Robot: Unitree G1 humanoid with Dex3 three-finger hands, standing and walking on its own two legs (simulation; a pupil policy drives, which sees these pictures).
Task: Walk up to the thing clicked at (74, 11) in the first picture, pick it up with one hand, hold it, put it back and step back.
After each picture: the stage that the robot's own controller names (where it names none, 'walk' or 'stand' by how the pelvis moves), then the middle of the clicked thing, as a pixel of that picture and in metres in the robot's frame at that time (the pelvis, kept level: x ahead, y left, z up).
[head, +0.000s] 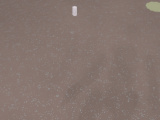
stand; (74, 11) +2.03 +0.12 -0.72
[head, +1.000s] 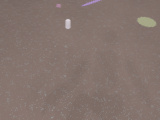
walk; (68, 24) +1.90 +0.17 -0.71
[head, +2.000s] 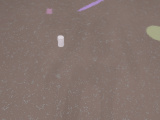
walk; (60, 41) +1.30 +0.20 -0.72
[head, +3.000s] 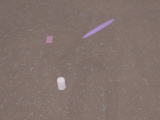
walk; (61, 83) +0.79 +0.19 -0.71
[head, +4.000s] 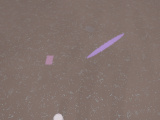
walk; out of the picture +0.46 +0.22 -0.69
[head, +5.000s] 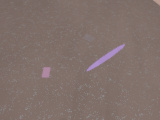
stand; out of the picture +0.29 +0.19 -0.70
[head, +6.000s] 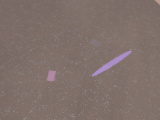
stand; out of the picture +0.27 +0.18 -0.71
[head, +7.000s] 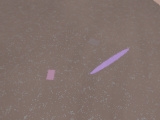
stand; out of the picture +0.31 +0.20 -0.73
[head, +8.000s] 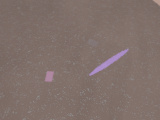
stand; out of the picture +0.29 +0.21 -0.73
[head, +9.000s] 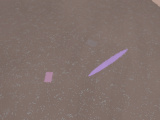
stand; out of the picture +0.28 +0.21 -0.73
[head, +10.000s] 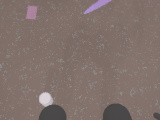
go down; (46, 99) +0.34 +0.19 -0.50
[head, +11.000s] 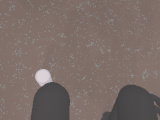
go down; (44, 78) +0.38 +0.19 -0.33
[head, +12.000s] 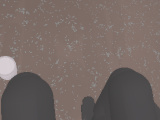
close in; (6, 68) +0.37 +0.22 -0.24
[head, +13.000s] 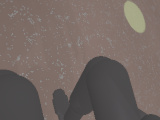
close; out of the picture +0.37 +0.24 -0.22
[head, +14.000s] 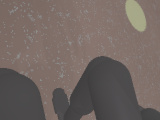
lift; out of the picture +0.37 +0.24 -0.22
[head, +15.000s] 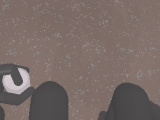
lift; (18, 85) +0.30 +0.23 -0.07
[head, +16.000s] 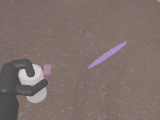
hold; (33, 84) +0.33 +0.17 +0.05
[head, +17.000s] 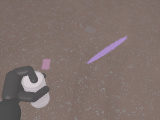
hold; (36, 90) +0.32 +0.17 +0.01
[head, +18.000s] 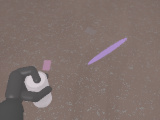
hold; (39, 90) +0.32 +0.17 +0.01
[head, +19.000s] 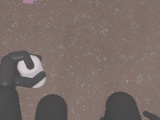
crouch; (33, 72) +0.37 +0.18 -0.09
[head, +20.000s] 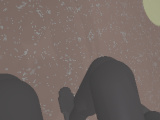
lower; out of the picture +0.39 +0.25 -0.22
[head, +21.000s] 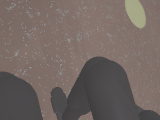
lower; out of the picture +0.39 +0.26 -0.22
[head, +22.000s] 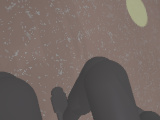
lower; out of the picture +0.39 +0.26 -0.22
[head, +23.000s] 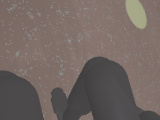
lower; out of the picture +0.39 +0.26 -0.22
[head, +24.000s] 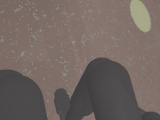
loosen; out of the picture +0.38 +0.25 -0.22
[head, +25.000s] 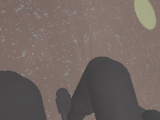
withdraw; out of the picture +0.36 +0.23 -0.23
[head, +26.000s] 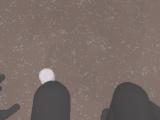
walk; (47, 78) +0.38 +0.17 -0.33
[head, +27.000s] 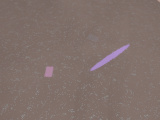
stand; out of the picture +0.29 +0.16 -0.66
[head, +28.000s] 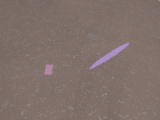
stand; out of the picture +0.31 +0.17 -0.66
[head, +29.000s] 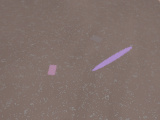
stand; out of the picture +0.30 +0.17 -0.69
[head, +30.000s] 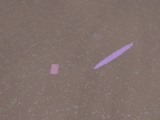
walk; out of the picture +0.32 +0.17 -0.72
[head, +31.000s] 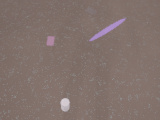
walk; (65, 104) +0.47 +0.10 -0.71
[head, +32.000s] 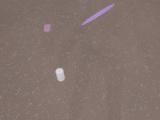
walk; (60, 74) +0.77 +0.25 -0.69
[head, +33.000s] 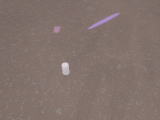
stand; (65, 68) +0.96 +0.19 -0.70
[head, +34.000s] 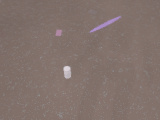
stand; (67, 72) +0.95 +0.18 -0.73
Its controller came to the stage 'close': yes
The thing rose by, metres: 0.73
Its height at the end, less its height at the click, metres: +0.00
